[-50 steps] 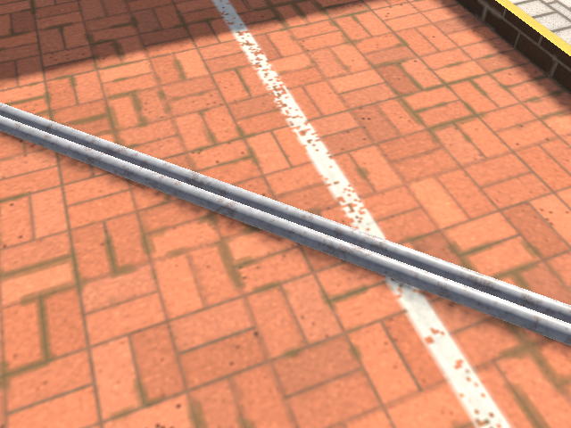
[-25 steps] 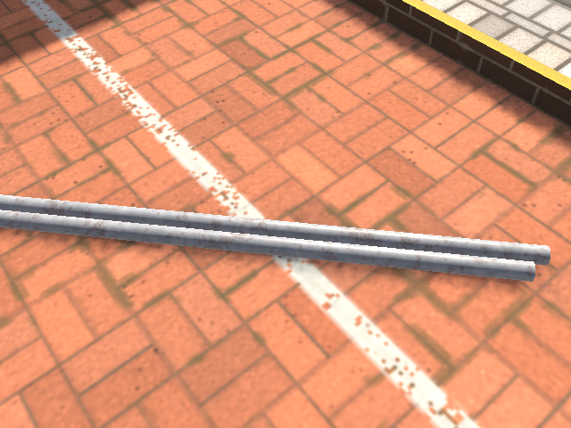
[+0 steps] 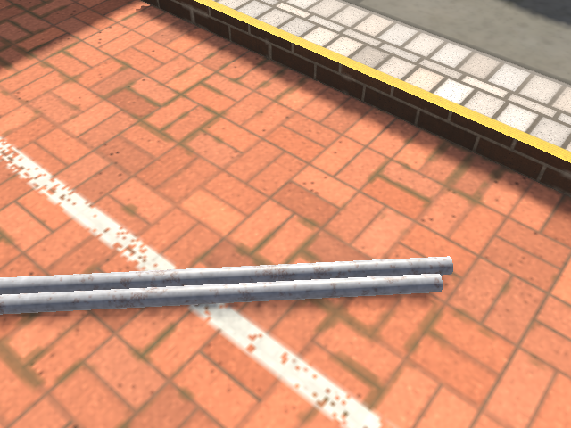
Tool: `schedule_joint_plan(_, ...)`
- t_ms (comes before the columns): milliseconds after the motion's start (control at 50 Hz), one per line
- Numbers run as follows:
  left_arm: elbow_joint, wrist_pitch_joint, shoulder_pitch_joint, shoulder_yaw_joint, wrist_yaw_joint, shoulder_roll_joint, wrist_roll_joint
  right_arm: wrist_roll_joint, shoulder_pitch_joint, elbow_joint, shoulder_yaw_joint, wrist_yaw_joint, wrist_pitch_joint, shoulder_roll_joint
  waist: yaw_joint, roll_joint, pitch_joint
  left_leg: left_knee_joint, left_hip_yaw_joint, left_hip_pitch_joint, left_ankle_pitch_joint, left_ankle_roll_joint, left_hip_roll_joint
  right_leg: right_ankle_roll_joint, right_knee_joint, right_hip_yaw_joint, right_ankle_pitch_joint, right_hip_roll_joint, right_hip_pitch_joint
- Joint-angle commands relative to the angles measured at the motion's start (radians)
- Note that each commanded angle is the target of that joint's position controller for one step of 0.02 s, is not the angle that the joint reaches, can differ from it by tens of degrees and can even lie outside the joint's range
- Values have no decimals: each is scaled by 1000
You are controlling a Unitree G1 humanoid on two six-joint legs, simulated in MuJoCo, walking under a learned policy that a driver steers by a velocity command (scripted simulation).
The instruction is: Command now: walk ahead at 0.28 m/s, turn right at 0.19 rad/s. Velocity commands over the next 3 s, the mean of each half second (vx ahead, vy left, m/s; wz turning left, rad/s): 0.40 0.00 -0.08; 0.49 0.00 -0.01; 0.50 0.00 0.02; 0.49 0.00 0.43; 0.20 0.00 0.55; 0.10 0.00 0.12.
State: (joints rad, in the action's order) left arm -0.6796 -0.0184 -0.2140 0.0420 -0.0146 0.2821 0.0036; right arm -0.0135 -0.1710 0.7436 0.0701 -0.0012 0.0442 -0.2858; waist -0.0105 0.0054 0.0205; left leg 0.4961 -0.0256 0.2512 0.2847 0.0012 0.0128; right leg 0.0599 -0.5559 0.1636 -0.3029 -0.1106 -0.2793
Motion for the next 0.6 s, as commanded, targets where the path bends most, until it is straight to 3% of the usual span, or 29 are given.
schedule_joint_plan(20, 84, 39, 31, 4, 2, 38, -2, 24, -149, -13, 42, -3, 42, -193, 40, -140, 31, -195, -352, -324, 167, -162, -262, 10, -160, 8, -238, 21, -321)
schedule_joint_plan(40, 123, 56, 106, 24, -3, 114, 11, 27, -206, 8, 58, 7, 45, -225, 81, -231, -53, -300, -615, -297, 307, -285, -406, -21, -327, -62, -315, 24, -496)
schedule_joint_plan(60, 117, 68, 117, 43, -1, 166, 22, 15, -188, 4, 45, 3, 49, -179, 80, -165, -115, -310, -608, -280, 374, -296, -406, -31, -437, -29, -261, 84, -564)
schedule_joint_plan(80, 99, 74, 97, 45, 7, 157, 20, 6, -167, -1, 34, -2, 50, -146, 64, -149, -122, -312, -531, -293, 361, -262, -355, -38, -473, -41, -191, 108, -586)
schedule_joint_plan(140, 101, 93, 131, 37, 27, 105, 8, 5, -169, 1, 20, -10, 44, -122, 71, -135, -109, -340, -342, -300, 115, -204, -269, -58, -439, -97, -2, 161, -583)
schedule_joint_plan(200, 115, 104, 183, 14, 43, 40, 6, 1, -180, 5, 19, -12, 34, -126, 87, -136, -90, -350, -183, -223, -98, -189, -206, -83, -272, -167, 120, 155, -453)
schedule_joint_plan(240, 126, 107, 223, 6, 51, 23, 11, -2, -196, 10, 23, -10, 29, -149, 102, -142, -93, -350, -125, -163, -161, -180, -191, -87, -140, -193, 174, 139, -343)
schedule_joint_plan(280, 133, 108, 246, 10, 58, 41, 17, -8, -231, 21, 28, -5, 27, -173, 110, -145, -97, -344, -120, -147, -183, -180, -214, -80, -66, -204, 203, 123, -270)
schedule_joint_plan(320, 140, 108, 242, 18, 64, 67, 24, -18, -239, 29, 31, -4, 24, -187, 91, -152, -105, -334, -137, -165, -209, -172, -254, -52, -20, -193, 208, 125, -228)
schedule_joint_plan(360, 125, 108, 167, 35, 61, 102, 23, -20, -221, 31, 34, -5, 17, -200, 26, -152, -74, -253, -111, -185, -411, -144, -263, -13, 29, -205, 201, 104, -107)
schedule_joint_plan(380, 92, 104, 60, 55, 53, 134, 19, -19, -223, 33, 29, -7, 15, -189, -32, -128, -5, -117, -62, -170, -577, -121, -227, 15, 50, -221, 198, 81, 48)
schedule_joint_plan(400, 55, 100, -91, 75, 43, 173, 18, -8, -226, 28, 17, -9, 17, -159, -106, -102, 96, 88, -14, -75, -600, -88, -182, 47, 36, -192, 192, 112, 272)
schedule_joint_plan(420, 39, 94, -244, 96, 32, 276, -9, 12, -283, -16, -16, -8, 27, -65, -126, 120, 280, 493, 40, 244, -265, -20, -79, 170, 45, 193, 65, 391, 642)
schedule_joint_plan(440, 20, 94, -287, 88, 39, 267, -4, -2, -310, -16, -27, -8, 48, -36, -111, 295, 375, 697, -76, 405, 292, -7, 27, 249, 251, 591, -175, 503, 686)
schedule_joint_plan(460, 20, 98, -215, 64, 40, 194, 3, -32, -220, -25, 2, -1, 57, -141, -108, 201, 208, 791, -99, 516, 241, -21, -38, 208, 290, 512, -253, 473, 573)
schedule_joint_plan(480, 26, 99, -144, 53, 40, 166, 7, -35, -147, -43, 4, 3, 62, -156, -84, 145, 90, 774, -63, 535, 143, -38, -87, 184, 298, 376, -173, 441, 438)
schedule_joint_plan(500, 29, 99, -89, 44, 42, 141, 1, -17, -119, -42, 2, 1, 63, -142, -55, 78, 31, 730, -48, 501, 64, -39, -120, 173, 316, 276, -55, 397, 320)
schedule_joint_plan(520, 33, 102, -51, 38, 45, 120, -9, -5, -124, -37, 4, 2, 57, -129, -20, 80, -5, 685, -51, 455, 7, -36, -147, 166, 343, 200, 41, 358, 230)
schedule_joint_plan(540, 34, 106, -28, 35, 45, 108, -14, -5, -146, -28, 2, 6, 49, -112, 6, 98, -6, 666, -53, 405, -28, -31, -161, 167, 371, 155, 88, 336, 176)
schedule_joint_plan(600, 10, 127, -24, 39, 42, 113, -2, 3, -134, -26, -5, 4, 27, -79, 33, 76, -36, 591, -35, 407, -96, -2, -166, 186, 427, 53, 226, 319, 111)
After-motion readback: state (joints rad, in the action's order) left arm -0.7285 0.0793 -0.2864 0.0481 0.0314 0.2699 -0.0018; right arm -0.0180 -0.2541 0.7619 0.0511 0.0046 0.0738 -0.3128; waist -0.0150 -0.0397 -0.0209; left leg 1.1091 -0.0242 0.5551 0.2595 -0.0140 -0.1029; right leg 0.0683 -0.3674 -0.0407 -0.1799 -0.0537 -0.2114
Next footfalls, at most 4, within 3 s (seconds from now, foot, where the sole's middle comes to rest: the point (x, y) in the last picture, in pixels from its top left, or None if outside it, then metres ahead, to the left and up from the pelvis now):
0.40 right None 0.31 -0.15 -0.77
0.92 left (277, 377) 0.64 0.06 -0.77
1.36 right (377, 267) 0.93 -0.20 -0.72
1.86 left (261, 245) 1.03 0.11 -0.75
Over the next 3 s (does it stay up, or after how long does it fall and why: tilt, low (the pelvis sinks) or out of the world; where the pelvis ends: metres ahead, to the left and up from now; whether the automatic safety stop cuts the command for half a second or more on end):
stays up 1.24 0.15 0.00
